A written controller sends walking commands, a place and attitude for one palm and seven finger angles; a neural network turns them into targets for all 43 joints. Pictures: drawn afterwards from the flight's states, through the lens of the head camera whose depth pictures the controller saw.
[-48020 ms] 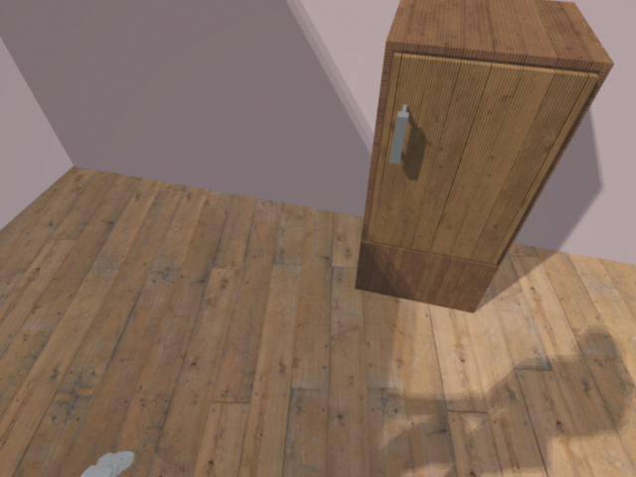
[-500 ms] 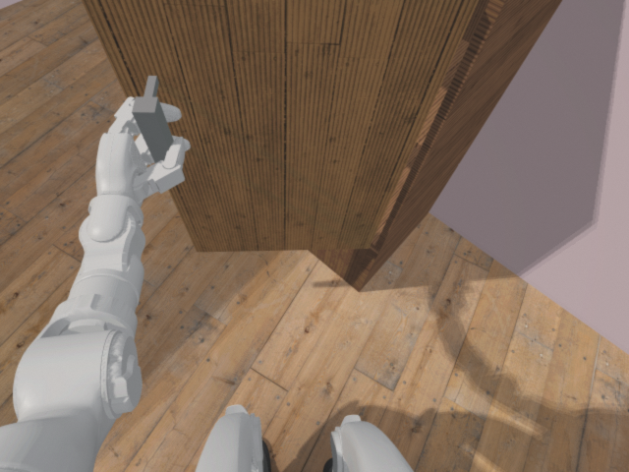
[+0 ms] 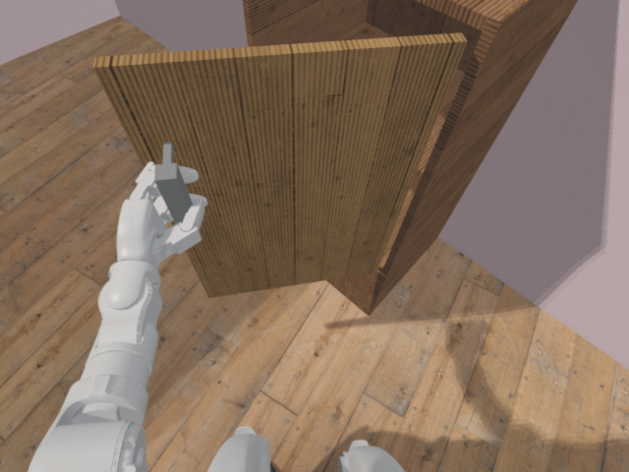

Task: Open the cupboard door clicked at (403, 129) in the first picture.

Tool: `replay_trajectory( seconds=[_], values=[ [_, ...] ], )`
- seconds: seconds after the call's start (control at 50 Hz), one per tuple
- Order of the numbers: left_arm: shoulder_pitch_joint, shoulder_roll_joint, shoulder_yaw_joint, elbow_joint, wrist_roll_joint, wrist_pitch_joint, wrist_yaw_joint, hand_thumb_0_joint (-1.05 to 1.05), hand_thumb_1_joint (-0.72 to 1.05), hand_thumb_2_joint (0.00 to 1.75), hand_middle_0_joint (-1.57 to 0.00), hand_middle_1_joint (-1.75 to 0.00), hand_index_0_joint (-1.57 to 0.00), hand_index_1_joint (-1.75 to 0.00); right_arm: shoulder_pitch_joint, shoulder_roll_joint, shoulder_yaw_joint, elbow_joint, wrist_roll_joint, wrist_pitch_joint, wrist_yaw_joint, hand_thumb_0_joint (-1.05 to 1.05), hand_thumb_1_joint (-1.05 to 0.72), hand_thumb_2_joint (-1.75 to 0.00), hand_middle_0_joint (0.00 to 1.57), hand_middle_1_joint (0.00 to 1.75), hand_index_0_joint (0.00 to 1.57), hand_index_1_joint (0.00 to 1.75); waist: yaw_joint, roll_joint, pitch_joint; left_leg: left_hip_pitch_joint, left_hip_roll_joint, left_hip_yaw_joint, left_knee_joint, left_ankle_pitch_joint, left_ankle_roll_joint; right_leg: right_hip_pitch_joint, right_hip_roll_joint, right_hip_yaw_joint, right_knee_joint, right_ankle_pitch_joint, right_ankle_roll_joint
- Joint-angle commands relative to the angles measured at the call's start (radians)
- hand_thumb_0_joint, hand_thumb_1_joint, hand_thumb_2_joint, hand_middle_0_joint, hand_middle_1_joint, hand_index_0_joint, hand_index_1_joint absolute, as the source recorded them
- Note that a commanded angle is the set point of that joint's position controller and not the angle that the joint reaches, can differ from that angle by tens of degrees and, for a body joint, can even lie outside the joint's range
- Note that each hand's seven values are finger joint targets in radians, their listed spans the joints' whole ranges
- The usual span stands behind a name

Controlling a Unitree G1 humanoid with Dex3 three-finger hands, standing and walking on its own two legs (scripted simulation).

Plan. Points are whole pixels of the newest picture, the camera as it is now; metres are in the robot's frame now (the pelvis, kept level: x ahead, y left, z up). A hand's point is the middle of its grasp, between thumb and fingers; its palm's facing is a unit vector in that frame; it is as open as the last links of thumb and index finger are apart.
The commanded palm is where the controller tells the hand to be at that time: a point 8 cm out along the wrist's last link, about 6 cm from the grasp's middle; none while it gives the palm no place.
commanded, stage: pull the door open along its arc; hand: left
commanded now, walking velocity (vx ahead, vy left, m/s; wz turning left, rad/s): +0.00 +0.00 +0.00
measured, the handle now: (179, 190) +0.48 +0.17 +0.05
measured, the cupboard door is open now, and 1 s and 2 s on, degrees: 53 84 83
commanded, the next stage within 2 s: open thumb and fingers to let go in 0.52 s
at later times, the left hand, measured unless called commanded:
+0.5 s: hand (271, 347) +0.26 +0.04 +0.05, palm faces +0.30 -0.95 -0.01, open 6.8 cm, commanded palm +0.20 +0.10 +0.05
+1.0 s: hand (277, 348) +0.26 +0.04 +0.05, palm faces +0.39 -0.92 -0.02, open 9.7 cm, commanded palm +0.21 +0.10 +0.05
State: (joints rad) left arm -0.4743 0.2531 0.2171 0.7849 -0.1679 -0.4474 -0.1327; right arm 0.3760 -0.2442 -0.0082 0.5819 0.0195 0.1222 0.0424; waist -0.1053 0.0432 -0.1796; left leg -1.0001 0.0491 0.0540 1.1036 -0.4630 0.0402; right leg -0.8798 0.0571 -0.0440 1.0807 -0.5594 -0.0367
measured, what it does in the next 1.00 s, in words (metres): shifts its weight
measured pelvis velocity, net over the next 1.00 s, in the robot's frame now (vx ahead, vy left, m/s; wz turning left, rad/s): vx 0.00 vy -0.07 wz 0.05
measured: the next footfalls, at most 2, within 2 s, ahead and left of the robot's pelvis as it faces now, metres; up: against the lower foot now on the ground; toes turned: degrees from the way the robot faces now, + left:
none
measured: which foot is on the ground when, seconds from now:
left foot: down 0.00-1.00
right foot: down 0.00-1.00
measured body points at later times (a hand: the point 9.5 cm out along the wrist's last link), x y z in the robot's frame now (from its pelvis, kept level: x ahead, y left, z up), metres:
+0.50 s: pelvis +0.01 -0.04 +0.01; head +0.04 -0.05 +0.45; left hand +0.24 +0.09 +0.06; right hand +0.22 -0.21 -0.08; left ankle +0.03 +0.10 -0.66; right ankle -0.03 -0.10 -0.66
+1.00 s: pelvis +0.00 -0.07 +0.00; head +0.05 -0.11 +0.45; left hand +0.23 +0.09 +0.05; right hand +0.16 -0.30 -0.12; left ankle +0.03 +0.10 -0.65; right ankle -0.03 -0.10 -0.66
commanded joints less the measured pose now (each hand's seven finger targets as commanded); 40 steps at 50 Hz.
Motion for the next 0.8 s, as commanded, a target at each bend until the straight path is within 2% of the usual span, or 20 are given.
replay_trajectory(
  seconds=[0.0, 0.02, 0.04, 0.06, 0.08, 0.1, 0.16, 0.2, 0.24, 0.3, 0.38, 0.42, 0.46, 0.56, 0.58, 0.6, 0.64, 0.66, 0.72, 0.78],
  values=[
    [0.069, 0.046, -0.077, -0.414, -0.034, -0.066, -0.029, 0.0, 0.9, 0.9, -0.4, -1.35, -0.4, -1.35, 0.002, -0.147, -0.057, -0.157, 0.003, -0.048, 0.009, 0.0, -0.9, -0.9, 0.2, 0.3, 0.2, 0.3, 0.075, 0.001, -0.387, 0.455, -0.04, -0.066, -0.118, 0.453, -0.001, 0.174, 0.005, 0.014, -0.145, 0.582, 0.017],
    [0.125, 0.035, -0.088, -0.473, -0.042, -0.066, -0.026, 0.0, 0.9, 0.9, -0.4, -1.35, -0.4, -1.35, -0.011, -0.144, -0.057, -0.167, 0.005, -0.052, 0.011, 0.0, -0.9, -0.9, 0.2, 0.3, 0.2, 0.3, 0.08, -0.02, -0.367, 0.453, -0.04, -0.065, -0.123, 0.446, 0.0, 0.184, 0.003, 0.016, -0.151, 0.587, 0.02],
    [0.18, 0.008, 0.06, -0.54, -0.112, -0.059, 0.124, 0.0, 0.9, 0.9, -0.4, -1.35, -0.4, -1.35, -0.046, -0.109, -0.053, -0.171, -0.005, -0.067, 0.008, 0.0, -0.9, -0.9, 0.2, 0.3, 0.2, 0.3, 0.182, -0.035, -0.363, 0.427, -0.038, -0.053, -0.144, 0.46, -0.015, 0.225, 0.007, -0.002, -0.149, 0.56, 0.015],
    [0.255, -0.065, -0.049, -0.561, -0.068, -0.05, 0.197, 0.0, 0.9, 0.9, -0.4, -1.35, -0.4, -1.35, -0.063, -0.11, -0.046, -0.183, -0.009, -0.082, 0.014, 0.0, -0.9, -0.9, 0.2, 0.3, 0.2, 0.3, 0.144, 0.001, -0.305, 0.43, -0.041, -0.056, -0.144, 0.453, -0.017, 0.193, 0.01, -0.009, -0.144, 0.534, 0.015],
    [0.295, -0.123, -0.093, -0.599, -0.058, -0.044, 0.244, 0.0, 0.9, 0.9, -0.4, -1.35, -0.4, -1.35, -0.075, -0.104, -0.046, -0.182, -0.013, -0.088, 0.022, 0.0, -0.9, -0.9, 0.2, 0.3, 0.2, 0.3, 0.127, -0.026, -0.282, 0.435, -0.035, -0.062, -0.14, 0.446, -0.019, 0.172, 0.005, -0.016, -0.145, 0.522, 0.018],
    [0.334, -0.151, -0.122, -0.637, -0.035, -0.042, 0.282, 0.0, 0.9, 0.9, -0.4, -1.35, -0.4, -1.35, -0.084, -0.101, -0.047, -0.184, -0.019, -0.092, 0.027, 0.0, -0.9, -0.9, 0.2, 0.3, 0.2, 0.3, 0.123, -0.031, -0.265, 0.424, -0.035, -0.065, -0.137, 0.439, -0.021, 0.165, 0.002, -0.02, -0.137, 0.508, 0.017],
    [0.486, -0.113, -0.091, -0.704, 0.035, -0.053, 0.409, 0.0, 0.9, 0.9, -0.4, -1.35, -0.4, -1.35, -0.113, -0.098, -0.047, -0.196, -0.041, -0.097, 0.028, 0.0, -0.9, -0.9, 0.2, 0.3, 0.2, 0.3, 0.144, -0.126, -0.262, 0.373, -0.042, -0.062, -0.124, 0.415, -0.018, 0.218, -0.006, 0.0, -0.121, 0.55, 0.018],
    [0.527, -0.193, -0.175, -0.779, 0.093, -0.061, 0.476, 0.0, 0.9, 0.9, -0.4, -1.35, -0.4, -1.35, -0.148, -0.071, -0.042, -0.209, -0.048, -0.102, 0.034, 0.0, -0.9, -0.9, 0.2, 0.3, 0.2, 0.3, 0.148, -0.082, -0.262, 0.384, -0.046, -0.058, -0.125, 0.406, -0.022, 0.214, -0.017, 0.004, -0.111, 0.539, 0.015],
    [0.615, -0.222, -0.219, -0.82, 0.148, -0.05, 0.538, 0.0, 0.9, 0.9, -0.4, -1.35, -0.4, -1.35, -0.17, -0.059, -0.033, -0.219, -0.052, -0.098, 0.036, 0.0, -0.9, -0.9, 0.2, 0.3, 0.2, 0.3, 0.158, -0.056, -0.245, 0.376, -0.049, -0.06, -0.131, 0.379, -0.025, 0.21, -0.02, 0.006, -0.111, 0.499, 0.008],
    [0.708, -0.25, -0.26, -0.865, 0.224, -0.011, 0.606, 0.0, 0.9, 0.9, -0.4, -1.35, -0.4, -1.35, -0.194, -0.035, -0.018, -0.234, -0.065, -0.095, 0.026, 0.0, -0.9, -0.9, 0.2, 0.3, 0.2, 0.3, 0.158, -0.074, -0.234, 0.359, -0.058, -0.062, -0.132, 0.33, -0.022, 0.221, -0.02, 0.013, -0.129, 0.464, 0.005],
    [0.753, -0.306, -0.322, -0.91, 0.273, 0.047, 0.648, 0.0, 0.9, 0.9, -0.4, -1.35, -0.4, -1.35, -0.229, -0.013, -0.004, -0.24, -0.076, -0.102, 0.0, 0.0, -0.9, -0.9, 0.2, 0.3, 0.2, 0.3, 0.141, -0.084, -0.215, 0.356, -0.066, -0.06, -0.122, 0.296, -0.022, 0.235, -0.027, 0.037, -0.166, 0.47, 0.01],
    [0.799, -0.346, -0.35, -0.906, 0.246, 0.069, 0.639, 0.0, 0.9, 0.9, -0.4, -1.35, -0.4, -1.35, -0.24, -0.009, 0.003, -0.242, -0.073, -0.109, -0.008, 0.0, -0.9, -0.9, 0.2, 0.3, 0.2, 0.3, 0.137, -0.106, -0.185, 0.349, -0.068, -0.065, -0.129, 0.262, -0.027, 0.252, -0.037, 0.044, -0.195, 0.479, 0.019],
    [0.75, -0.392, -0.4, -0.908, 0.227, 0.077, 0.632, 0.0, 0.9, 0.9, -0.4, -1.35, -0.4, -1.35, -0.249, -0.01, 0.007, -0.238, -0.071, -0.122, -0.014, 0.0, -0.9, -0.9, 0.2, 0.3, 0.2, 0.3, 0.108, -0.141, -0.15, 0.34, -0.066, -0.074, -0.12, 0.233, -0.026, 0.241, -0.05, 0.065, -0.222, 0.49, 0.033],
    [0.7, -0.47, -0.52, -0.912, 0.258, 0.069, 0.623, 0.0, 0.9, 0.9, -0.4, -1.35, -0.4, -1.35, -0.258, -0.008, 0.013, -0.229, -0.074, -0.166, -0.01, 0.0, -0.9, -0.9, 0.2, 0.3, 0.2, 0.3, 0.073, -0.106, -0.129, 0.306, -0.069, -0.089, -0.085, 0.191, -0.025, 0.212, -0.088, 0.113, -0.236, 0.513, 0.053],
    [0.666, -0.438, -0.495, -0.904, 0.263, 0.062, 0.628, 0.0, 0.9, 0.9, -0.4, -1.35, -0.4, -1.35, -0.249, -0.012, 0.009, -0.22, -0.078, -0.173, -0.011, 0.0, -0.9, -0.9, 0.2, 0.3, 0.2, 0.3, 0.07, -0.119, -0.137, 0.285, -0.068, -0.094, -0.075, 0.186, -0.028, 0.212, -0.097, 0.124, -0.23, 0.523, 0.058],
    [0.562, -0.398, -0.466, -0.895, 0.268, 0.05, 0.637, 0.0, 0.9, 0.9, -0.4, -1.35, -0.4, -1.35, -0.244, -0.017, 0.008, -0.203, -0.081, -0.174, -0.016, 0.0, -0.9, -0.9, 0.2, 0.3, 0.2, 0.3, 0.053, -0.127, -0.126, 0.259, -0.067, -0.099, -0.059, 0.171, -0.028, 0.195, -0.107, 0.146, -0.232, 0.517, 0.064],
    [0.607, -0.377, -0.439, -0.874, 0.263, 0.035, 0.627, 0.0, 0.76, 0.84, -0.39, -1.34, -0.39, -1.34, -0.244, -0.016, 0.003, -0.2, -0.083, -0.18, -0.021, 0.0, -0.9, -0.9, 0.2, 0.3, 0.2, 0.3, 0.069, -0.142, -0.147, 0.215, -0.071, -0.102, -0.044, 0.158, -0.033, 0.233, -0.127, 0.189, -0.241, 0.533, 0.074],
    [0.598, -0.361, -0.428, -0.874, 0.256, 0.031, 0.622, 0.0, 0.69, 0.81, -0.38, -1.33, -0.38, -1.33, -0.236, -0.018, 0.0, -0.198, -0.084, -0.181, -0.022, 0.0, -0.9, -0.9, 0.2, 0.3, 0.2, 0.3, 0.07, -0.172, -0.161, 0.193, -0.073, -0.104, -0.04, 0.157, -0.033, 0.263, -0.135, 0.209, -0.243, 0.561, 0.081],
    [0.597, -0.342, -0.407, -0.888, 0.233, 0.014, 0.602, 0.0, 0.48, 0.72, -0.37, -1.3, -0.37, -1.3, -0.232, -0.021, -0.012, -0.191, -0.078, -0.18, -0.025, 0.0, -0.9, -0.9, 0.2, 0.3, 0.2, 0.3, 0.082, -0.192, -0.217, 0.164, -0.077, -0.1, -0.031, 0.16, -0.035, 0.338, -0.161, 0.258, -0.246, 0.644, 0.102],
    [0.624, -0.337, -0.405, -0.901, 0.232, 0.005, 0.588, 0.0, 0.27, 0.63, -0.35, -1.28, -0.35, -1.28, -0.216, -0.026, -0.021, -0.185, -0.073, -0.175, -0.026, 0.0, -0.9, -0.9, 0.2, 0.3, 0.2, 0.3, 0.09, -0.188, -0.251, 0.157, -0.079, -0.099, -0.03, 0.179, -0.035, 0.385, -0.171, 0.27, -0.232, 0.725, 0.111]
  ],
)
